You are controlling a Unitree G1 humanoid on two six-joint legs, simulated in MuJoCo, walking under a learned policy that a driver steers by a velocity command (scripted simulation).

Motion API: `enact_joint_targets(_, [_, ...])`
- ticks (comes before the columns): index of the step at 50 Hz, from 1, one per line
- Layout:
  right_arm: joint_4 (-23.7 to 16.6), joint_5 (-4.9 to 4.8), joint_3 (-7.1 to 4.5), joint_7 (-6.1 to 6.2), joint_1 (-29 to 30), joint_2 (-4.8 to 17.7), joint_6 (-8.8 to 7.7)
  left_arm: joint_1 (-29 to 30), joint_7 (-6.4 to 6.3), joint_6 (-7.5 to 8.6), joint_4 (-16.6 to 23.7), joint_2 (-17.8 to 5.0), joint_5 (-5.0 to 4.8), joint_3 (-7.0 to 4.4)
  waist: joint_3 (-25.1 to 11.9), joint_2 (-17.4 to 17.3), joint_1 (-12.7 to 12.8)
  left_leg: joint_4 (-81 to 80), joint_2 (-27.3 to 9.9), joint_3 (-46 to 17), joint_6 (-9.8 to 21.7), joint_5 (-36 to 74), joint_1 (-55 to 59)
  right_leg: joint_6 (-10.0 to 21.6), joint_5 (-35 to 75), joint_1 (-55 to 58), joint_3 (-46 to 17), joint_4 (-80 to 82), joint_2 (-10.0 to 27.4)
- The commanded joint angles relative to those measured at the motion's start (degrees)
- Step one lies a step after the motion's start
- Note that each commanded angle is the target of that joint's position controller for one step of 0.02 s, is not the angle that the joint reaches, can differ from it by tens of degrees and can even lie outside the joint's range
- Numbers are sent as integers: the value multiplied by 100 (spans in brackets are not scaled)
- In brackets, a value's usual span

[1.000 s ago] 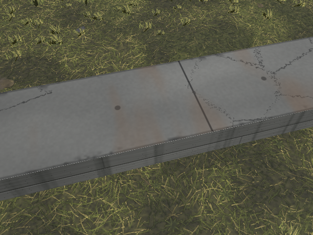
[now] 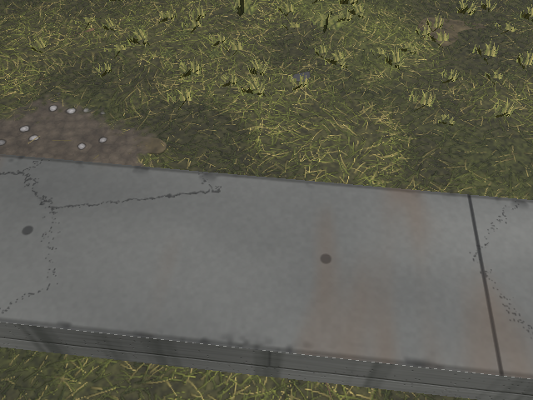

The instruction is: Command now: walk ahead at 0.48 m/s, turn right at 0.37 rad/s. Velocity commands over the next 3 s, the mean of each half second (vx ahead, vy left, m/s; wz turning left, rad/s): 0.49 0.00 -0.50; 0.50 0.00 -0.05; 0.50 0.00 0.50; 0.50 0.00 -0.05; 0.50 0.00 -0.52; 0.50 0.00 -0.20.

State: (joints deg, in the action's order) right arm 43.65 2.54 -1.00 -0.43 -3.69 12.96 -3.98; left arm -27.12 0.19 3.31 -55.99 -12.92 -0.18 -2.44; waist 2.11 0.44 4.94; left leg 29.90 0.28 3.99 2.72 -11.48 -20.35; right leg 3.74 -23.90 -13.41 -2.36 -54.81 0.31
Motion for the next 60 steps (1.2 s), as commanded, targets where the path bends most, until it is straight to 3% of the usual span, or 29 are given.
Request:
enact_joint_targets(1, [116, -75, -218, 62, -1006, 627, -44, 389, 49, 8, 413, -522, 94, -162, -196, -649, -647, -1889, -1760, -1795, 581, -176, 1827, 123, 512, -2096, -89, -919, 434])
enact_joint_targets(3, [209, -82, -185, 93, -983, 533, -136, 396, 113, -106, 386, -376, 208, -156, -37, -675, -459, -1996, -1537, -1081, 523, 847, 1437, 15, 717, -1893, 22, -902, 439])
enact_joint_targets(10, [549, -134, -207, 128, -1326, 519, -273, 1816, 341, -170, 961, -186, 220, -87, 223, -635, -469, -2194, -1426, 180, 580, 1813, 1490, -152, 1899, -2467, 294, 299, 538])
enact_joint_targets(14, [615, -139, -288, 144, -1383, 876, -265, 2516, 417, -168, 1256, -241, 232, -19, 217, -545, -507, -1930, -1422, 678, 376, 2752, 1440, 15, 2207, -1575, 739, 1616, 260])
enact_joint_targets(17, [616, -144, -328, 181, -1464, 1024, -173, 1870, 274, -220, 1099, -436, 283, -88, -329, -573, -268, -428, -1516, 933, 313, 4923, 1827, 346, 1438, -736, 1018, 1490, -230])
enact_joint_targets(19, [518, -174, -353, 154, -1370, 1162, -36, 659, 161, -129, 739, -642, 332, -229, -919, -244, 267, 1834, -1362, 1019, 125, 4346, 1345, 642, 1494, 725, 1009, 2297, -616])
enact_joint_targets(20, [401, -94, -273, 130, -1466, 828, -13, 252, 80, -89, 643, -1205, 363, -396, -1062, 499, 331, 3652, -943, 978, -102, 1052, 48, 855, 1813, 1709, -293, 2679, 333])
enact_joint_targets(21, [-5, -184, -157, 70, -1933, 357, -33, 453, 44, -160, 856, -2044, 279, -563, -1843, 1736, -184, 5715, 42, 337, -413, -2118, -1789, 2016, 3295, 2939, -3497, 3216, 2073])
enact_joint_targets(22, [-37, -17, -192, 57, -1291, 718, -48, 363, 15, -259, 907, -1843, 113, -571, -1778, 433, 163, 5993, -185, -544, -370, -1523, -2327, 2032, 1908, 2668, -3517, 3731, 1897])
enact_joint_targets(24, [-105, 15, -157, 36, -932, 572, -113, 851, -45, -288, 855, -1144, 78, -387, -422, 57, -202, 6000, -533, -411, -292, -885, -2742, 1602, 1027, 1288, -2532, 3875, 1408])
enact_joint_targets(26, [-131, 97, -126, 19, -1131, 457, 65, 1193, -84, -212, 956, -785, 39, -251, -222, 9, -582, 5969, -683, -506, -333, -594, -2402, 1322, 1802, 256, -1874, 3894, 898])
enact_joint_targets(28, [-239, 109, -99, -6, -1118, 295, 247, 1096, -71, -99, 955, -820, 75, -239, -326, 24, -686, 6383, -567, -361, -412, -555, -2598, 1333, 2370, -63, -1661, 3718, 679])
enact_joint_targets(30, [-448, 43, -8, 62, -796, -64, 350, 553, -60, 6, 808, -916, 128, -254, -467, 341, -495, 8031, -341, -88, -408, -909, -3646, 1523, 2314, 185, -1825, 3634, 814])
enact_joint_targets(33, [-947, 11, 136, 234, 82, -303, 363, -125, -10, 123, 407, -746, 152, -112, -28, 349, -334, 9688, -411, -260, -85, -1562, -5861, 1364, 885, 754, -2143, 3877, 1233])
enact_joint_targets(38, [-1746, -42, 450, 205, 1320, -763, 389, -536, -74, 184, -212, -525, 135, 82, 371, 87, -377, 8890, -310, -47, 238, -1637, -6594, 706, 215, 601, -1265, 4473, 993])
enact_joint_targets(41, [-1967, 5, 486, 87, 1497, -558, 544, -627, -331, 80, -338, -497, -55, 167, 260, 9, -338, 7061, -339, 561, 336, -1648, -5063, 797, 2541, 625, -632, 5610, 971])
enact_joint_targets(42, [-1846, -13, 462, 28, 1058, -563, 574, -506, -343, 71, -166, -558, 0, 166, -45, 159, -438, 6599, -473, 539, 443, -1590, -4414, 806, 3668, 1000, -265, 5573, 1073])
enact_joint_targets(44, [-1470, -147, 433, -3, 369, -441, 589, -280, -315, 76, 64, -676, -157, 170, -621, 58, -773, 5270, -30, 1077, 672, -1488, -2503, 622, 8085, 1130, 692, 4841, 946])
enact_joint_targets(46, [-1147, -233, 262, -15, -464, -150, 578, -230, -332, 57, 226, -1218, -89, -9, -1451, 828, -1243, 4568, 543, 1101, 722, -2093, -1117, 681, 11350, 1588, 586, 3262, 1397])
enact_joint_targets(47, [-974, -196, 158, -44, -1023, 88, 540, -146, -278, 57, 293, -1396, -50, -113, -1777, 1053, -1457, 3806, 732, 746, 878, -2421, -575, 648, 11711, 1871, 630, 2100, 1503])
enact_joint_targets(48, [-715, -63, -59, -91, -1872, 573, 495, -73, -223, 146, 475, -1411, -49, -181, -2189, 760, -1869, 2896, 348, -919, 1300, -2873, 630, 533, 10786, 1109, 667, 188, 1290])
enact_joint_targets(49, [-394, -171, -263, -44, -2108, 1305, 511, 295, 44, 254, 955, -807, 13, -128, -2050, -1326, -1645, 153, -1079, -4921, 2185, -2829, 1541, 40, 3587, -1299, 553, -2591, -322])
enact_joint_targets(50, [-383, -284, -396, 103, -1665, 1319, 568, 468, 222, 407, 1224, -849, 405, -188, -2155, -1476, -1280, -1226, -1289, -7160, 2381, -1601, 1876, -69, 1516, -2691, -275, -4745, -745])
enact_joint_targets(52, [14, -230, -317, 89, -1217, 684, 308, 958, 162, 418, 1647, -164, 289, 52, -471, 323, -624, -665, -1246, -5236, 1741, -1075, 423, 53, 1563, -3522, -372, -5288, -248])
enact_joint_targets(53, [252, -93, -258, 98, -1247, 365, 227, 1283, 32, 324, 1839, 87, 250, 119, 57, 677, -438, -395, -1081, -4256, 1546, -453, -299, 90, 1297, -3672, -299, -5241, -90])
enact_joint_targets(54, [407, -34, -167, 78, -1247, 30, 137, 1321, -58, 199, 2034, 220, 239, 183, 82, 430, -227, -382, -828, -3677, 1408, -109, -582, 130, 1014, -3804, -238, -5729, -89])
enact_joint_targets(55, [530, -32, -142, 49, -1267, 7, 77, 1219, -114, 67, 2077, 269, 184, 218, 138, 249, -71, -434, -646, -2939, 1185, 224, -636, 161, 843, -3991, -225, -5646, -35])
enact_joint_targets(57, [464, -150, -209, -20, -1046, 296, -36, 1054, -136, -109, 2189, 179, 273, 275, 171, 255, 266, -653, -185, -1871, 987, 556, -1095, 94, 765, -3536, -136, -3856, 205])
enact_joint_targets(60, [357, -269, -246, 39, -1459, 555, -173, 1694, -82, -94, 2373, -254, 296, 173, -70, 34, -117, -1142, 128, -1407, 882, 2835, -783, -125, 1780, -2628, 535, -1432, 201])
